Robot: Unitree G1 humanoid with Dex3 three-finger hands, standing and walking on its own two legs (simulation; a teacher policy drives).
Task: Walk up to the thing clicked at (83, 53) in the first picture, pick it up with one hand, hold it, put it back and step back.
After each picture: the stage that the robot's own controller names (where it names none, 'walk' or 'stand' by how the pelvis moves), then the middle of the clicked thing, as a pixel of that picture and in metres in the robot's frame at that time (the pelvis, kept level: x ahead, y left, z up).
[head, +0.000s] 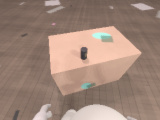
stand; (83, 53) +0.59 +0.07 -0.07
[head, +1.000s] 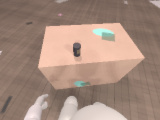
walk; (76, 50) +0.55 +0.13 -0.03
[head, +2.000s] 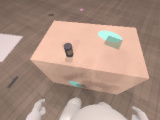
stand; (68, 50) +0.50 +0.21 -0.02
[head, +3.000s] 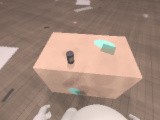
walk; (70, 57) +0.52 +0.18 -0.05
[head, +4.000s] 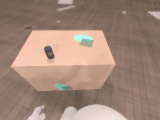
stand; (49, 52) +0.55 +0.37 -0.05
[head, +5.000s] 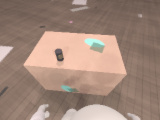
stand; (59, 55) +0.54 +0.31 -0.07
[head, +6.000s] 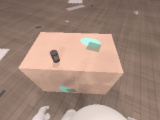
stand; (55, 56) +0.51 +0.34 -0.07
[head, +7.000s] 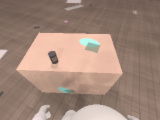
stand; (53, 57) +0.50 +0.35 -0.07
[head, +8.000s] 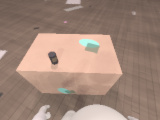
stand; (53, 58) +0.49 +0.35 -0.07
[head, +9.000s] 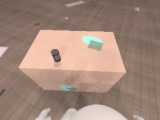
stand; (56, 55) +0.51 +0.31 -0.07
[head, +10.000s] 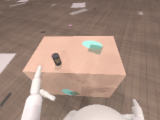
rise first; (56, 59) +0.49 +0.36 -0.06
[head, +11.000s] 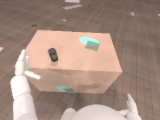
go down; (53, 55) +0.52 +0.33 -0.05
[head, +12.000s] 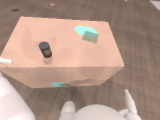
go down; (46, 50) +0.48 +0.32 -0.01
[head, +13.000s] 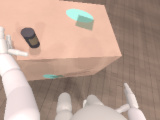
close in; (31, 38) +0.50 +0.34 +0.02
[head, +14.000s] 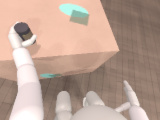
close; (26, 34) +0.52 +0.34 +0.04
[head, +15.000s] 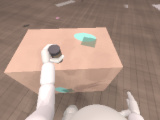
lift; (56, 54) +0.40 +0.22 +0.12
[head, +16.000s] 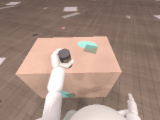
hold; (65, 59) +0.34 +0.16 +0.15
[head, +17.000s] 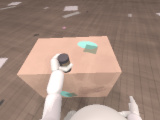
hold; (65, 63) +0.34 +0.17 +0.12
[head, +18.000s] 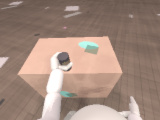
hold; (65, 62) +0.34 +0.17 +0.13
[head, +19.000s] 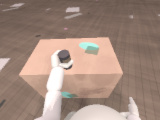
hold; (65, 60) +0.34 +0.17 +0.15
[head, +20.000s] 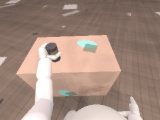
crouch; (53, 52) +0.39 +0.24 +0.15
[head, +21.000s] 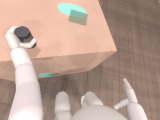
lower; (26, 38) +0.50 +0.32 +0.02
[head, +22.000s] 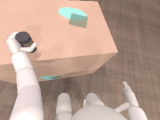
lower; (27, 43) +0.48 +0.33 +0.03
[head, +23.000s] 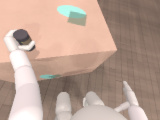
lower; (25, 41) +0.49 +0.33 +0.04
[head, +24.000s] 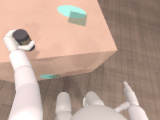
lower; (25, 41) +0.49 +0.33 +0.04
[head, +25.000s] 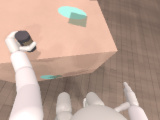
draw back; (26, 42) +0.49 +0.33 +0.03
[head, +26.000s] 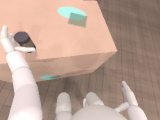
withdraw; (26, 43) +0.48 +0.33 +0.03
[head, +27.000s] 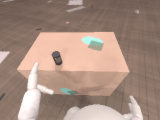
sink last; (57, 58) +0.47 +0.31 -0.01
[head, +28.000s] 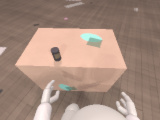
stand; (56, 54) +0.49 +0.32 -0.02
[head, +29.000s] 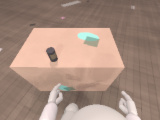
stand; (52, 54) +0.48 +0.33 -0.01
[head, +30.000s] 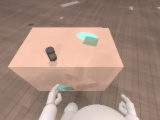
stand; (51, 54) +0.48 +0.33 +0.00
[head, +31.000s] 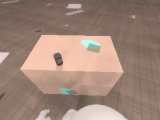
stand; (58, 59) +0.50 +0.31 -0.06
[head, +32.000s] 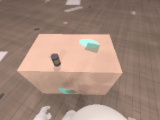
stand; (56, 60) +0.48 +0.32 -0.07
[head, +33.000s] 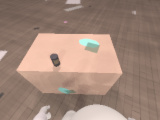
stand; (55, 60) +0.48 +0.32 -0.07
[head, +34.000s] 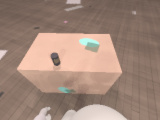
walk; (55, 59) +0.48 +0.32 -0.07
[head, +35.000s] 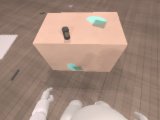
walk; (66, 33) +0.73 +0.28 -0.04
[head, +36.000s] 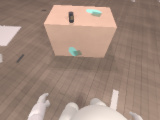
walk; (71, 17) +1.12 +0.28 -0.05
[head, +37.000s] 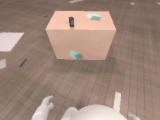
stand; (71, 22) +1.11 +0.29 -0.05
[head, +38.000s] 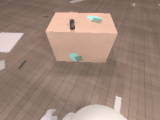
stand; (72, 24) +1.06 +0.28 -0.07
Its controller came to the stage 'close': yes
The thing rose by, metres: 0.22
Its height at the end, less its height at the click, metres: +0.00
